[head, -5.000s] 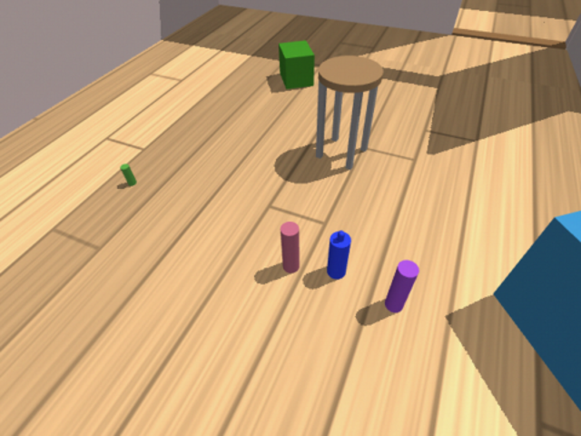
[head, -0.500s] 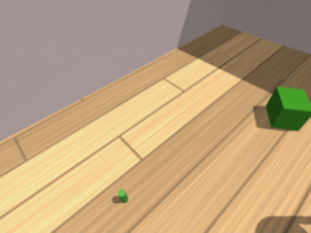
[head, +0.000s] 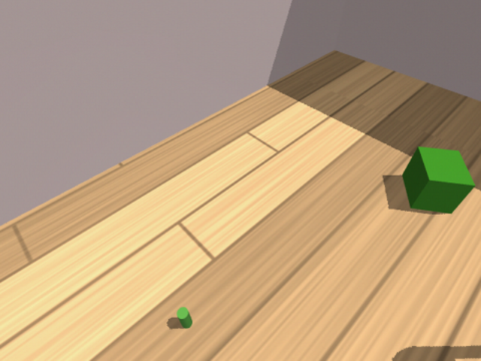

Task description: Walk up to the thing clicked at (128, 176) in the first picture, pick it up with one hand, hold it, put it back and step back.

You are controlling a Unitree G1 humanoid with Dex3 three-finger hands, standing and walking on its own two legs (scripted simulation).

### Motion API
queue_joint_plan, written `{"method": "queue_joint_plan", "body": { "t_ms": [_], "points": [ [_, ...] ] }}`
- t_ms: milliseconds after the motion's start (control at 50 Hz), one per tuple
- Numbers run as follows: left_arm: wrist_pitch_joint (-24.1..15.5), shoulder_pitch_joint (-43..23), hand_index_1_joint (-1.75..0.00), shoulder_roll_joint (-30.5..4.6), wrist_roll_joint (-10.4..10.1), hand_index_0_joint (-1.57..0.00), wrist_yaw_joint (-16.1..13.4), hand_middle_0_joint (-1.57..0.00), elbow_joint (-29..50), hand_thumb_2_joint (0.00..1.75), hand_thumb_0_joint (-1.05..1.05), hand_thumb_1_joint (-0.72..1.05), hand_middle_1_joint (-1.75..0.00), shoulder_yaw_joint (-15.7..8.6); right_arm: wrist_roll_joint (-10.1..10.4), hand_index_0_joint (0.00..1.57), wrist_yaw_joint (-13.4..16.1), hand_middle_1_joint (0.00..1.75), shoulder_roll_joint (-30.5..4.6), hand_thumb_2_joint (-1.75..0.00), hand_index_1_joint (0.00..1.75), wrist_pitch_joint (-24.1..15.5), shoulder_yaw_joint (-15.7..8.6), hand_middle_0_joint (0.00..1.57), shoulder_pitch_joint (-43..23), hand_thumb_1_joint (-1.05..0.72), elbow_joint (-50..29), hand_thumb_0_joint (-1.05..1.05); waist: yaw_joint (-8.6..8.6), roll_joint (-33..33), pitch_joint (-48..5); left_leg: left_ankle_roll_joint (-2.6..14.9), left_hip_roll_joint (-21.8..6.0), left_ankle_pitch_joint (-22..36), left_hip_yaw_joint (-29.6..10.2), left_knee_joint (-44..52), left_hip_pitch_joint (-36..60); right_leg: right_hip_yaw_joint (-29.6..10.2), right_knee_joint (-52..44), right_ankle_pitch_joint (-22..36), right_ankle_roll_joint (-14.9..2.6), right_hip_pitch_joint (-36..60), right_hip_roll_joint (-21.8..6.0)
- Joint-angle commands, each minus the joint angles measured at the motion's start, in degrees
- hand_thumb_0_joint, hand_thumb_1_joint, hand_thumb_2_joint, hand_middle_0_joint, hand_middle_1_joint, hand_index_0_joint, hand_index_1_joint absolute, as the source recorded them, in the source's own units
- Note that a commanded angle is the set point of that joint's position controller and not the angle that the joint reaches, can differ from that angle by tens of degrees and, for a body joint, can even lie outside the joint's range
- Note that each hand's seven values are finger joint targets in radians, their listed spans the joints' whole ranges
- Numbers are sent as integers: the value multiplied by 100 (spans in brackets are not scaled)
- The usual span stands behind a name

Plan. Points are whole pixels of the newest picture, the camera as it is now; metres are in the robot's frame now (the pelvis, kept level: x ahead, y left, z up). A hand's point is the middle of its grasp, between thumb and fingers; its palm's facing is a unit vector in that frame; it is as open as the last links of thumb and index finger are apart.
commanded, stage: walk up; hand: left
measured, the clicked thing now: (184, 318) +0.43 +0.25 -0.72
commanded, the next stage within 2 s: stand in 0.66 s
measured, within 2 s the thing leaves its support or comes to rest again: neither
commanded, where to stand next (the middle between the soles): +0.06 +0.01 m, yaw +1 degrees
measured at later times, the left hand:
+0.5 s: hand out of the picture +0.08 +0.26 -0.15, palm faces -0.01 -0.94 -0.34, open 7.4 cm
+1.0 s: hand out of the picture +0.10 +0.26 -0.15, palm faces -0.01 -0.94 -0.34, open 7.4 cm
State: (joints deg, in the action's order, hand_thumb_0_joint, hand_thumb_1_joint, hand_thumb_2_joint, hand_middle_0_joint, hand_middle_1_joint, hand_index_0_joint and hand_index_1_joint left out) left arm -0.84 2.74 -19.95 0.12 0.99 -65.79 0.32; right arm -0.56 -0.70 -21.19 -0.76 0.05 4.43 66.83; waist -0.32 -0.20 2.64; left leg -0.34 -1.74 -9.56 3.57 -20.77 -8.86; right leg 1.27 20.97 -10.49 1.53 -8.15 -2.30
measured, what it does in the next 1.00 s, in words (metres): stands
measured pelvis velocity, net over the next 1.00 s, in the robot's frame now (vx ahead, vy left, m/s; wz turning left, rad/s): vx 0.02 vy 0.00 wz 0.01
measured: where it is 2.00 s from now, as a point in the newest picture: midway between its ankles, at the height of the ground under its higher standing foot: outside the picture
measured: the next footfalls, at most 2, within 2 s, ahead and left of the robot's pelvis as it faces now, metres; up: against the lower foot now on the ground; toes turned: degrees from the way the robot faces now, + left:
none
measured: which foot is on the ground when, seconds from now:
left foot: down 0.00-1.00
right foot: down 0.00-1.00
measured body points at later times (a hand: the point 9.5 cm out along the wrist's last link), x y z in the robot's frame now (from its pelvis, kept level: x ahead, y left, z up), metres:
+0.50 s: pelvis +0.01 +0.01 +0.00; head +0.02 +0.00 +0.45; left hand +0.08 +0.31 -0.13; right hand +0.10 -0.29 -0.13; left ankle +0.02 +0.12 -0.75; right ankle +0.01 -0.14 -0.75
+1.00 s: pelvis +0.02 +0.00 +0.00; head +0.03 +0.00 +0.45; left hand +0.10 +0.30 -0.13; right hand +0.10 -0.30 -0.13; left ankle +0.02 +0.12 -0.75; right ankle +0.01 -0.14 -0.75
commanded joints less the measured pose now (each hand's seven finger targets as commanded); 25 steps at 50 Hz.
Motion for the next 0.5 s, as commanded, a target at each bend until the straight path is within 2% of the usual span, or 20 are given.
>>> {"method": "queue_joint_plan", "body": {
  "t_ms": [0,100,200,360,480],
  "points": [
    [-114,-269,-30,-1247,5,-20,-104,-20,249,90,0,90,-30,-233,18,20,59,30,-1181,-90,30,-136,-217,20,-299,-90,-277,0,36,67,-488,157,-598,189,-628,488,117,-500,-499,462,-232,102,-555],
    [-116,-190,-30,-1226,11,-20,-104,-20,205,90,0,90,-30,-226,35,20,69,30,-1182,-90,30,-137,-230,20,-341,-90,-294,0,43,43,-580,168,-628,564,-612,443,322,-442,-509,726,-207,147,-570],
    [-101,-184,-30,-1213,18,-20,-111,-20,198,90,0,90,-30,-239,23,20,64,30,-1159,-90,30,-116,-235,20,-345,-90,-303,0,32,45,-454,156,-609,326,-626,536,249,-438,-567,533,-190,83,-554],
    [-98,-111,-30,-1188,11,-20,-119,-20,177,90,0,90,-30,-241,29,20,71,30,-1105,-90,30,-107,-248,20,-287,-90,-296,0,26,-9,-528,131,-623,600,-642,562,376,-414,-521,693,-173,141,-554],
    [-81,-33,-30,-1176,32,-20,-126,-20,174,90,0,90,-30,-237,34,20,76,30,-1129,-90,30,-105,-274,20,-356,-90,-316,0,46,30,-460,153,-617,539,-666,610,337,-371,-539,651,-157,138,-536]
  ]
}}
